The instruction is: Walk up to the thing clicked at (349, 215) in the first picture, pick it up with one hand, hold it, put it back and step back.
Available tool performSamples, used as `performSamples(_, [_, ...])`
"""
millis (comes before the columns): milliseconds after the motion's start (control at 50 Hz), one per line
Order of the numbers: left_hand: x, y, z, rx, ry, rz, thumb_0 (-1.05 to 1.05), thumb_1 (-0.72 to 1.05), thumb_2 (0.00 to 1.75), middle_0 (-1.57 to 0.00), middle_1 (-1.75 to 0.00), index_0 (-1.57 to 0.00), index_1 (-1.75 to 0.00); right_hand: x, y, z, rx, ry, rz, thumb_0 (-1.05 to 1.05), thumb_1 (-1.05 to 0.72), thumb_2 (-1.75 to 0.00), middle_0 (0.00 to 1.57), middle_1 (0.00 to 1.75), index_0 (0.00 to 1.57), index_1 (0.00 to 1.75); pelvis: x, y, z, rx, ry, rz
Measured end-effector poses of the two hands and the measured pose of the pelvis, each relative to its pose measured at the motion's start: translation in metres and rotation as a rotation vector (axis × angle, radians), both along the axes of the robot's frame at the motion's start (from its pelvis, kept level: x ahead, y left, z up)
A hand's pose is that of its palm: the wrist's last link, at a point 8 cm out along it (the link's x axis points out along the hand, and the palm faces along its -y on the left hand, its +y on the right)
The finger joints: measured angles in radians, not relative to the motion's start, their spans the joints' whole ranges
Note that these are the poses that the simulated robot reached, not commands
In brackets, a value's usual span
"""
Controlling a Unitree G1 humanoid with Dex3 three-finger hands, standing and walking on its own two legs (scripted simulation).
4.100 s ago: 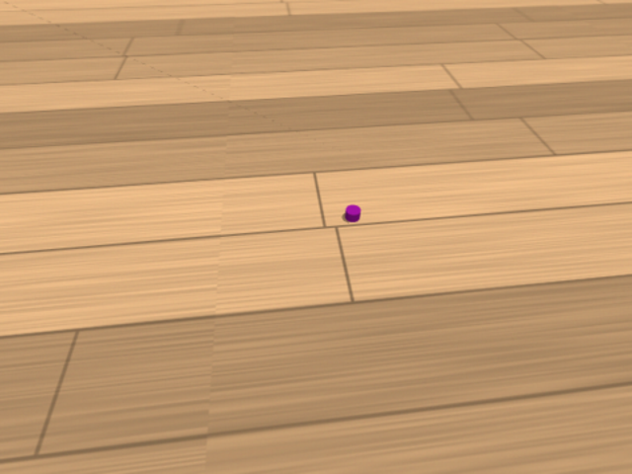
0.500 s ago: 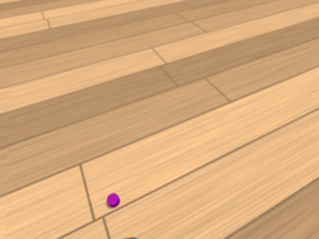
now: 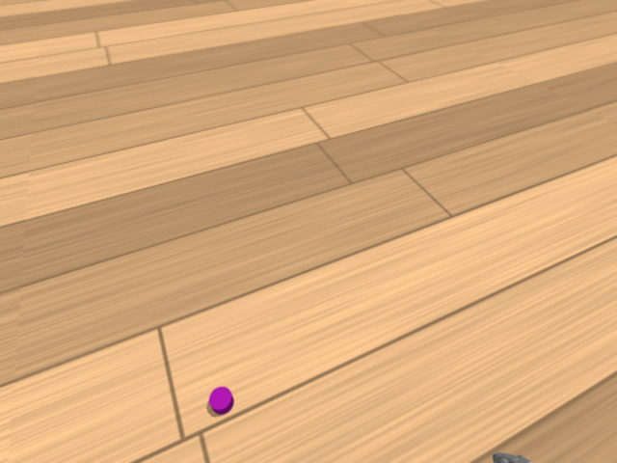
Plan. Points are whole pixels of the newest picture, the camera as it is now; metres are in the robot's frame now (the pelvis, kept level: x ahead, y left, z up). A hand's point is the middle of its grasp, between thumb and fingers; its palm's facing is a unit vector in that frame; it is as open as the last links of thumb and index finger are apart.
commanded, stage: walk up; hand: left
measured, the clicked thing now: (221, 400) +0.45 +0.31 -0.75
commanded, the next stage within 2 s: stand in 0.74 s
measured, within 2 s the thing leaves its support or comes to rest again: neither
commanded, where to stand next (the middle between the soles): +0.06 +0.00 m, yaw +0 degrees
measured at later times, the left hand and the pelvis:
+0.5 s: hand out of the picture +0.10 +0.24 -0.16, palm faces -0.04 -0.95 -0.30, open 7.3 cm; pelvis +0.01 +0.00 +0.01, yaw -1 degrees
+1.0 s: hand out of the picture +0.10 +0.25 -0.15, palm faces -0.04 -0.94 -0.34, open 7.3 cm; pelvis +0.03 +0.00 +0.01, yaw +0 degrees
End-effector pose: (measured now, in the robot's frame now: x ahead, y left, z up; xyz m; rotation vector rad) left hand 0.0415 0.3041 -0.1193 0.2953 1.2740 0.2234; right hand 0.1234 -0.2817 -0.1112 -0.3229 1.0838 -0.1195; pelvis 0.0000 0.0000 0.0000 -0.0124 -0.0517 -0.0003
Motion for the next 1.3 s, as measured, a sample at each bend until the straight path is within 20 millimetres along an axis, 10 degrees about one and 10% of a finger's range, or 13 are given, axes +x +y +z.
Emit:
performSamples(540, [0.053, -0.021, -0.001, -0.039, -0.04, -0.054, 0.0, 0.9, 0.9, -0.21, -0.3, -0.21, -0.3, -0.063, -0.025, 0.001, -0.046, 0.179, -0.129, 0.0, -0.9, -0.9, 0.21, 0.3, 0.2, 0.3, 0.012, -0.004, 0.007, 0.003, 0.012, -0.009])
performSamples(1300, [0.072, -0.016, 0.005, -0.005, -0.032, -0.053, 0.0, 0.9, 0.9, -0.21, -0.3, -0.21, -0.3, -0.007, -0.021, 0.001, -0.029, 0.12, -0.1, 0.0, -0.9, -0.9, 0.21, 0.3, 0.2, 0.3, 0.04, -0.006, 0.008, 0.012, 0.022, -0.011])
